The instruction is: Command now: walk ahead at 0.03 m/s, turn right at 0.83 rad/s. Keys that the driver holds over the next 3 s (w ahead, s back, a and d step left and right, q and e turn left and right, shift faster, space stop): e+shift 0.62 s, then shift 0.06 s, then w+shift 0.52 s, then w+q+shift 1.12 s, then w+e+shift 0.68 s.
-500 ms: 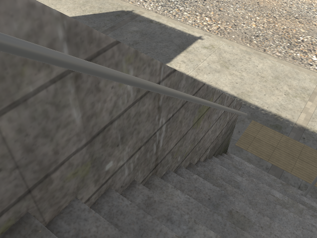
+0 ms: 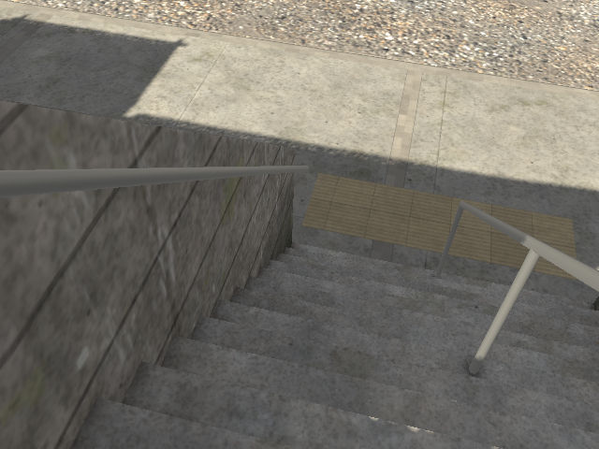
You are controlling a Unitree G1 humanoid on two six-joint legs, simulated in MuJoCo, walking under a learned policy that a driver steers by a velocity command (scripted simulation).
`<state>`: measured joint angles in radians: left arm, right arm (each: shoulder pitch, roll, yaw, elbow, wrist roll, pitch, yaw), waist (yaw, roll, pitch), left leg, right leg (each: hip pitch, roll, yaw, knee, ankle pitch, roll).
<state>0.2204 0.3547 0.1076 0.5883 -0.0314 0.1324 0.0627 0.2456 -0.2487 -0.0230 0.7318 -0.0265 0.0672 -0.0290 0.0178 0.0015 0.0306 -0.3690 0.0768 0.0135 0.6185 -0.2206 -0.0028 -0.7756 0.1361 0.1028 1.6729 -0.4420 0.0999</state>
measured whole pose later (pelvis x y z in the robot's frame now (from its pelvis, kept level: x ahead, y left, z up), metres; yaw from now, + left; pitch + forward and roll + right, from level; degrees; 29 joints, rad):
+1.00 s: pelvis +0.11 +0.07 -0.04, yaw -44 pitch +1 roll +2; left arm 0.13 0.18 -0.03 0.54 -0.07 0.01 0.01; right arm 0.57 -0.26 -0.04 0.78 -0.01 0.00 0.02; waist -0.10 -0.01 -0.07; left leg -0.22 -0.07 -0.03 0.85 -0.64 0.04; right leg -0.84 0.12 0.21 1.40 -0.23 0.00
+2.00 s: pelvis +0.49 -0.21 -0.46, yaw -10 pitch +0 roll -3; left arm 0.19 0.19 0.05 0.70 -0.02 -0.08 -0.06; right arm 0.34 -0.18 -0.04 0.69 0.05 0.04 -0.04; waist -0.07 -0.01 -0.02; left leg -0.84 -0.17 -0.24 1.92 -0.50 0.08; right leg -0.43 0.04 -0.04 0.94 -0.49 -0.01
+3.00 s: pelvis +1.14 -0.05 -0.92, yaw -10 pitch +0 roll -5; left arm 0.61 0.12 0.04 0.90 -0.06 -0.03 0.08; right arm -0.02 -0.16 0.00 0.51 0.00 -0.10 0.01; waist 0.14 0.08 -0.01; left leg -0.66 0.05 -0.30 0.68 0.49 -0.04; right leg -0.19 0.25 0.26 1.10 -0.88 -0.07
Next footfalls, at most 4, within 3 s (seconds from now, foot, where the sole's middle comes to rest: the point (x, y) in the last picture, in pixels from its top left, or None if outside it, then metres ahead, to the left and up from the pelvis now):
0.18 right None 0.04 -0.09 -0.76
0.80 left None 0.14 0.20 -0.76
1.22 right None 0.14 -0.24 -0.76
1.60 left None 0.38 -0.09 -0.97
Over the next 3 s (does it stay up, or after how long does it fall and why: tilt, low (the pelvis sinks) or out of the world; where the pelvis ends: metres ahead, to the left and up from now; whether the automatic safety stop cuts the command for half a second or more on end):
stays up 1.14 -0.05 -0.92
